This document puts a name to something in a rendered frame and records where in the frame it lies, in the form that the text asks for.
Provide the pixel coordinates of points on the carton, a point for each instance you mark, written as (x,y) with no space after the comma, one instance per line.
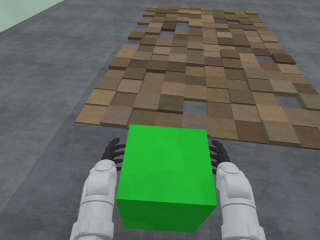
(166,181)

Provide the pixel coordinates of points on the right robot forearm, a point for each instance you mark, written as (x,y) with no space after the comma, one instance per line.
(240,221)

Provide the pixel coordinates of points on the robot right hand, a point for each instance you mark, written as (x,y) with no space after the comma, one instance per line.
(221,154)

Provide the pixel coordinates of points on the left robot forearm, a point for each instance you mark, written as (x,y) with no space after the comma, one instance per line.
(96,206)

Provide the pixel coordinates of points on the robot left hand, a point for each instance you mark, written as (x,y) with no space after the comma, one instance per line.
(109,153)

